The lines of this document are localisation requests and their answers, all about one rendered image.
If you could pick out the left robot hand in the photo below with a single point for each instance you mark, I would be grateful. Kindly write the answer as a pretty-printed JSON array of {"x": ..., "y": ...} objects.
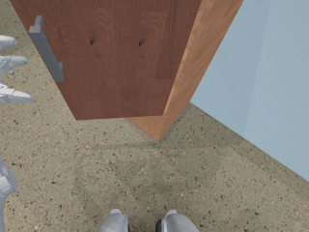
[{"x": 7, "y": 94}]

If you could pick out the cupboard door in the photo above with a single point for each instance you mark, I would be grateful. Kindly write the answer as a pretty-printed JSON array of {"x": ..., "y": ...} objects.
[{"x": 120, "y": 57}]

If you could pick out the handle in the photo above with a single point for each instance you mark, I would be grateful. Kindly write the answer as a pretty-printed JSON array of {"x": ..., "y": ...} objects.
[{"x": 39, "y": 38}]

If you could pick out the robot left upper arm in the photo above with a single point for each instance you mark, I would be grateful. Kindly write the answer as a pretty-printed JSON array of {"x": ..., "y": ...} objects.
[{"x": 8, "y": 185}]

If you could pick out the robot right thigh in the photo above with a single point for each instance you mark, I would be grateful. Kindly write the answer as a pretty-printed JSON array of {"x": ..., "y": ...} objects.
[{"x": 177, "y": 223}]

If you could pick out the robot right shin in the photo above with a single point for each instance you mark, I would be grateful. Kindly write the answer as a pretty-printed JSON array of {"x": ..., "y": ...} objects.
[{"x": 170, "y": 213}]

